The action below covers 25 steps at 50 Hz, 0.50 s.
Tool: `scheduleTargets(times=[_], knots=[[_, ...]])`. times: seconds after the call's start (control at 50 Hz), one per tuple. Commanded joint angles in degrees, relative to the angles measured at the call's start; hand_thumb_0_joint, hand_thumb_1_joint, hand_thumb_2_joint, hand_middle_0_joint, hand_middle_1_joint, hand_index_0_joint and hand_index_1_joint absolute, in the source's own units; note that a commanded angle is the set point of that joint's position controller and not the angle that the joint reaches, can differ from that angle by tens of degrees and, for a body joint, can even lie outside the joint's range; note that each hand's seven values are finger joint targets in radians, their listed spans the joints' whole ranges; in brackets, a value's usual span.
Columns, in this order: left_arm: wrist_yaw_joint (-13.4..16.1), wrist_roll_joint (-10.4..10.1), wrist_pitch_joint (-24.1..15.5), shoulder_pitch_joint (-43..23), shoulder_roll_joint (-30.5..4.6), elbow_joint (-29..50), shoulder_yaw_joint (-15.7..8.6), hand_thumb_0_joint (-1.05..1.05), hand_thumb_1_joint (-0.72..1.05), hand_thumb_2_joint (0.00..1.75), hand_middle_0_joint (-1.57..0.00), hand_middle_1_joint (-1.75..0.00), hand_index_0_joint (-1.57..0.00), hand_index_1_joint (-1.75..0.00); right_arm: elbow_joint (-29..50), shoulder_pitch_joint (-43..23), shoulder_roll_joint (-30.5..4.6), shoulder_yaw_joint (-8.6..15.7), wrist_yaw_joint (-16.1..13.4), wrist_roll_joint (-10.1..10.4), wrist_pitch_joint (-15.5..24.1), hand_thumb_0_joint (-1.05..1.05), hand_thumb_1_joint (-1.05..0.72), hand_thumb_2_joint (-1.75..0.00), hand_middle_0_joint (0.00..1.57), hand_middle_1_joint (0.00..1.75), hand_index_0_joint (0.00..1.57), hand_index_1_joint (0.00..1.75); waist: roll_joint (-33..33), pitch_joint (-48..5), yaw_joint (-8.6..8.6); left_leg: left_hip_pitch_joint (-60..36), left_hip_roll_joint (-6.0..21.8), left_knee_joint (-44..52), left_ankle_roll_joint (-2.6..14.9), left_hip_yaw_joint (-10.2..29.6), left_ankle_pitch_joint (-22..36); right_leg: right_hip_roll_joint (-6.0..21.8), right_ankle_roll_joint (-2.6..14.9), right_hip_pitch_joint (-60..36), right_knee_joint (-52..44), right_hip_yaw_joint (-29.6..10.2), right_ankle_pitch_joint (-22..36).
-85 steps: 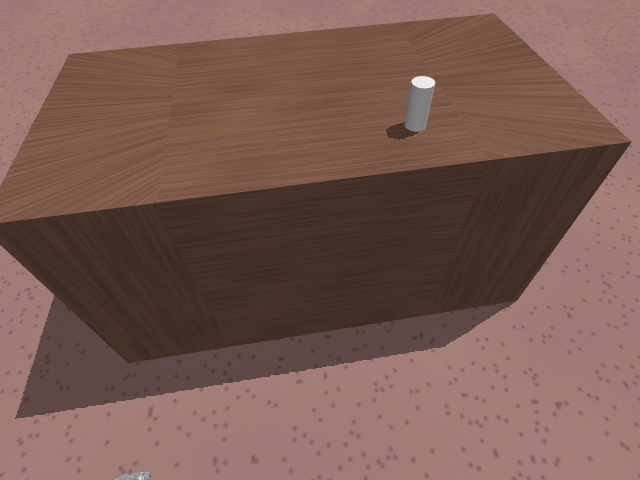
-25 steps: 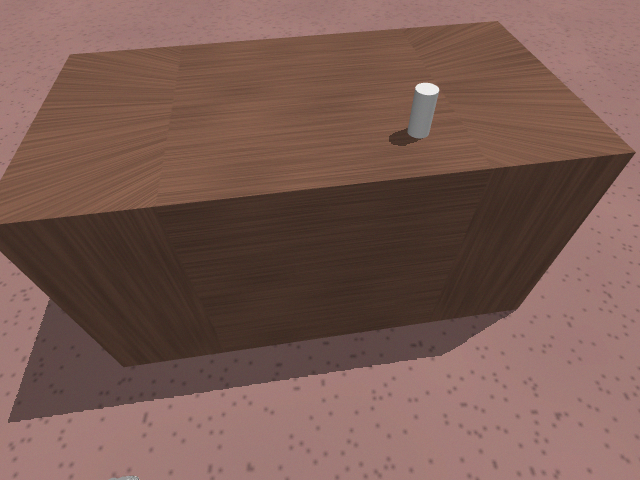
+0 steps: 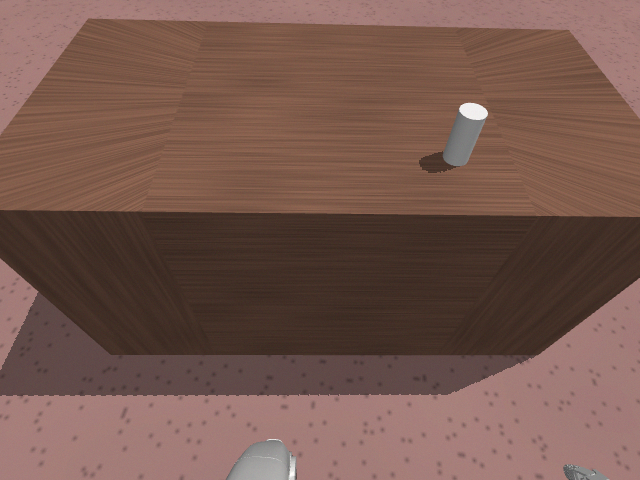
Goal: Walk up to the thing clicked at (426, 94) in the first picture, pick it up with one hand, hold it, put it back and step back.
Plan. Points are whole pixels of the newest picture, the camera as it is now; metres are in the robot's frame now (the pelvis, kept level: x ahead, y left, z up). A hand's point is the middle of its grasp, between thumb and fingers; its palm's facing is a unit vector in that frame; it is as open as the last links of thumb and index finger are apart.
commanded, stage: walk up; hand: right
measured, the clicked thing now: (463, 135) +0.69 -0.21 +0.00
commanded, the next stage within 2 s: stand in 1.74 s
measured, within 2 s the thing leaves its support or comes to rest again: neither
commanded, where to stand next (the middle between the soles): +0.21 -0.03 m, yaw +4 degrees
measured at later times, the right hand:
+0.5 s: hand (567, 436) +0.20 -0.33 -0.16, palm faces -0.11 +0.92 -0.36, open 7.4 cm
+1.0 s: hand (535, 376) +0.28 -0.30 -0.14, palm faces -0.12 +0.93 -0.35, open 7.4 cm
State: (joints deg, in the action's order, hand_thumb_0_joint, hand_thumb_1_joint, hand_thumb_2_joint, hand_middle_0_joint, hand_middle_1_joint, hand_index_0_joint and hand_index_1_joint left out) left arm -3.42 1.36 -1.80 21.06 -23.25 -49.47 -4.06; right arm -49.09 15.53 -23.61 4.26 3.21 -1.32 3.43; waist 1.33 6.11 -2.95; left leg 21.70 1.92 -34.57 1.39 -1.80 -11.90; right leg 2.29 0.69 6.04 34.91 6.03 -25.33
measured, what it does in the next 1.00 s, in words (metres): walks ahead: right foot, then left foot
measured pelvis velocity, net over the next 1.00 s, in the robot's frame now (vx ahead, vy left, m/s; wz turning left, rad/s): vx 0.15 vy -0.05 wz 0.09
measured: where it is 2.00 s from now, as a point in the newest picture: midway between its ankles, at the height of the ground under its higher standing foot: outside the picture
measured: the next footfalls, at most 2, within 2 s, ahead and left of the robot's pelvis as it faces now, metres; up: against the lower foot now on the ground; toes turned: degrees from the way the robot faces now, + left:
right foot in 0.32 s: +0.22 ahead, -0.19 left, +0.00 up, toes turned +1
left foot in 0.60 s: +0.18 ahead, +0.07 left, +0.00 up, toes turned +5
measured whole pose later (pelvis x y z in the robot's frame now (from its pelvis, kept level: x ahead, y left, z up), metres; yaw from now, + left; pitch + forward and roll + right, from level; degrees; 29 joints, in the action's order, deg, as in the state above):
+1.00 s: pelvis +0.15 -0.05 +0.01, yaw +5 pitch -2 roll +0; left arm 0.2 0.1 -1.8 6.2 -22.4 -58.3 0.0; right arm -57.2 5.2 -21.7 1.2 1.4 -0.3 -0.9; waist -0.4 4.9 -1.1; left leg 14.4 0.2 -35.6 0.5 0.1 -19.0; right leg 3.7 -1.8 15.9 34.2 2.9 -16.1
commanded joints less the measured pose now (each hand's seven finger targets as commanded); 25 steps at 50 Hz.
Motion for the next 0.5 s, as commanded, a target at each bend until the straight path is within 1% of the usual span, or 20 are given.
scheduleTargets(times=[0.0,0.02,0.04,0.08,0.1,0.14,0.16,0.2,0.22,0.24,0.26,0.28,0.3,0.32,0.34,0.36,0.38,0.4,0.42,0.48], knots=[[1.2,-0.4,-0.8,0.1,-8.4,7.8,-2.3,0.00,0.90,0.90,-0.20,-0.30,-0.20,-0.30,3.4,15.5,-20.3,6.4,-2.8,-0.4,2.6,0.00,-0.90,-0.90,0.20,0.30,0.20,0.30,-16.1,-9.6,8.22,-27.2,20.3,20.2,11.41,43.1,-22.1,-4.4,2.87,32.7,31.8,-7.1,-7.0],[1.8,-0.1,-0.2,-1.5,-14.7,7.0,-3.5,0.00,0.90,0.90,-0.20,-0.30,-0.20,-0.30,4.7,11.8,-21.2,6.7,-2.7,1.4,2.5,0.00,-0.90,-0.90,0.20,0.30,0.20,0.30,-7.8,-6.6,7.30,-18.6,23.5,22.1,15.92,46.0,-28.5,-0.2,3.21,30.5,35.6,-12.0,-8.4],[1.7,-0.5,0.0,-0.3,-15.0,6.1,-3.3,0.00,0.90,0.90,-0.20,-0.30,-0.20,-0.30,5.6,7.4,-19.2,6.0,-2.8,1.5,2.4,0.00,-0.90,-0.90,0.20,0.30,0.20,0.30,-5.0,-2.3,4.67,-14.9,21.7,21.5,15.49,37.7,-27.9,2.1,2.94,31.4,36.6,-12.1,-4.3],[1.2,-0.4,-0.1,1.9,-13.9,4.2,-3.6,0.00,0.90,0.90,-0.20,-0.30,-0.20,-0.30,6.9,3.9,-15.8,4.4,-3.1,1.0,2.7,0.00,-0.90,-0.90,0.20,0.30,0.20,0.30,-6.2,0.0,2.58,-10.4,16.3,19.0,12.30,25.8,-18.7,4.8,2.16,28.8,30.4,-11.4,0.4],[0.8,-0.3,0.0,2.8,-13.5,3.4,-3.7,0.00,0.90,0.90,-0.20,-0.30,-0.20,-0.30,6.5,3.6,-15.6,4.1,-3.0,0.9,2.8,0.00,-0.90,-0.90,0.20,0.30,0.20,0.30,-8.0,0.7,2.27,-5.0,14.5,18.9,11.82,20.7,-15.3,5.1,1.56,25.0,26.9,-9.7,2.2],[-0.2,-0.1,0.1,2.8,-11.9,3.6,-3.8,0.00,0.90,0.90,-0.20,-0.30,-0.20,-0.30,6.9,3.4,-15.3,4.0,-2.7,0.4,2.9,0.00,-0.90,-0.90,0.20,0.30,0.20,0.30,-10.6,-0.3,2.44,-3.2,12.0,18.0,11.75,14.7,-11.1,4.5,0.59,21.4,20.0,-7.2,2.3],[-0.4,-0.1,0.2,1.7,-11.3,4.3,-3.8,0.00,0.90,0.90,-0.20,-0.30,-0.20,-0.30,7.1,3.9,-15.8,4.0,-2.7,0.3,2.9,0.00,-0.90,-0.90,0.20,0.30,0.20,0.30,-12.0,-0.4,2.89,-2.7,11.7,17.4,11.97,13.8,-9.8,4.1,0.36,20.3,16.6,-6.5,1.5],[0.0,-0.1,-0.1,0.9,-10.1,4.2,-3.4,0.00,0.90,0.90,-0.20,-0.30,-0.20,-0.30,7.4,2.6,-15.6,3.6,-2.8,0.2,2.5,0.00,-0.90,-0.90,0.20,0.30,0.20,0.30,-13.4,-0.3,2.68,1.0,10.4,15.1,10.92,11.1,-3.0,2.9,0.27,15.6,10.3,-4.7,5.1],[0.5,-0.3,-0.2,2.1,-9.6,3.6,-3.4,0.00,0.90,0.90,-0.20,-0.30,-0.20,-0.30,7.8,0.8,-15.2,3.3,-2.9,0.4,2.0,0.00,-0.90,-0.90,0.20,0.30,0.20,0.30,-14.0,-1.2,1.46,3.5,10.9,12.7,10.30,10.8,-0.1,2.1,0.47,11.9,8.7,-3.9,8.2],[1.0,-0.2,-0.4,2.8,-9.6,2.8,-3.4,0.00,0.90,0.90,-0.20,-0.30,-0.20,-0.30,8.0,0.0,-14.5,2.9,-3.0,0.5,1.4,0.00,-0.90,-0.90,0.20,0.30,0.20,0.30,-12.3,-2.8,0.97,4.4,9.8,9.3,9.54,9.4,1.6,0.7,0.29,8.4,5.3,-2.7,10.7],[1.6,0.0,-0.8,4.8,-9.5,1.7,-3.6,0.00,0.90,0.90,-0.20,-0.30,-0.20,-0.30,8.2,-1.0,-13.5,2.3,-3.1,1.0,0.8,0.00,-0.90,-0.90,0.20,0.30,0.20,0.30,-9.8,-5.0,-0.87,5.8,8.6,3.9,7.82,7.5,2.1,-0.8,0.61,3.0,1.9,-1.8,14.0],[2.3,0.3,-1.4,5.2,-10.4,1.3,-3.9,0.00,0.90,0.90,-0.20,-0.30,-0.20,-0.30,8.1,-0.7,-10.9,1.4,-3.3,1.0,0.0,0.00,-0.90,-0.90,0.20,0.30,0.20,0.30,-4.9,-6.7,-1.27,7.0,5.7,-4.0,5.54,5.5,0.1,-1.6,0.46,-0.6,-2.3,-2.3,13.5],[2.8,1.0,-1.8,4.2,-13.2,1.8,-4.3,0.00,0.90,0.90,-0.20,-0.30,-0.20,-0.30,8.3,1.2,-6.8,0.3,-3.5,1.5,-0.6,0.00,-0.90,-0.90,0.20,0.30,0.20,0.30,6.1,-5.9,-1.04,9.1,0.3,-14.2,2.48,1.6,-8.0,4.7,2.26,0.9,-10.5,-12.0,9.4],[3.3,1.0,-2.5,0.4,-16.7,4.2,-4.5,0.00,0.90,0.90,-0.20,-0.30,-0.20,-0.30,8.2,3.5,-4.3,-0.8,-3.8,1.5,-1.2,0.00,-0.90,-0.90,0.20,0.30,0.20,0.30,12.5,-4.6,1.07,12.0,-4.3,-20.5,-0.39,3.5,-20.4,18.9,7.11,5.6,-18.4,-33.5,6.6],[3.3,0.5,-2.1,-3.0,-18.6,4.8,-4.2,0.00,0.90,0.90,-0.20,-0.30,-0.20,-0.30,6.6,2.1,-9.9,1.1,-4.6,1.6,-1.7,0.00,-0.90,-0.90,0.20,0.30,0.20,0.30,8.8,-3.9,0.52,7.1,-2.5,-25.4,-0.46,7.1,-24.1,22.8,14.41,12.6,-19.4,-37.0,2.2],[3.3,0.3,-1.9,-5.2,-17.3,5.0,-3.9,0.00,0.90,0.90,-0.20,-0.30,-0.20,-0.30,5.0,2.8,-11.4,1.5,-4.6,1.9,-1.8,0.00,-0.90,-0.90,0.20,0.30,0.20,0.30,6.8,-3.0,1.57,6.6,-1.3,-25.9,-0.49,8.4,-22.7,20.6,14.62,12.8,-17.4,-33.1,2.9],[3.6,0.1,-1.9,-6.6,-16.0,4.6,-3.5,0.00,0.90,0.90,-0.20,-0.30,-0.20,-0.30,3.7,3.4,-11.2,1.4,-4.5,2.1,-1.8,0.00,-0.90,-0.90,0.20,0.30,0.20,0.30,6.8,-3.2,1.86,6.7,-0.9,-24.5,-0.26,8.3,-21.3,18.0,12.96,12.0,-15.2,-27.7,5.2],[3.7,0.4,-1.8,-7.8,-16.2,4.4,-3.3,0.00,0.90,0.90,-0.20,-0.30,-0.20,-0.30,2.4,4.6,-10.9,1.4,-4.5,2.1,-1.8,0.00,-0.90,-0.90,0.20,0.30,0.20,0.30,9.6,-4.3,2.45,6.4,-0.1,-22.8,-0.03,6.6,-20.1,16.3,11.99,10.7,-13.3,-24.2,7.2],[3.7,0.3,-1.8,-7.5,-16.1,3.9,-3.3,0.00,0.90,0.90,-0.20,-0.30,-0.20,-0.30,1.2,5.6,-10.9,1.2,-4.3,1.9,-1.9,0.00,-0.90,-0.90,0.20,0.30,0.20,0.30,11.2,-5.1,2.31,4.6,-0.4,-20.7,0.02,5.7,-18.8,15.1,11.01,10.8,-11.8,-21.6,10.5],[3.9,0.2,-1.8,-6.9,-16.2,3.2,-3.1,0.00,0.90,0.90,-0.20,-0.30,-0.20,-0.30,0.7,4.0,-10.0,1.0,-3.7,1.1,-2.3,0.00,-0.90,-0.90,0.20,0.30,0.20,0.30,12.2,-6.7,1.68,2.2,-0.5,-13.7,-0.03,2.4,-17.6,15.2,11.25,8.4,-8.1,-19.0,23.9]])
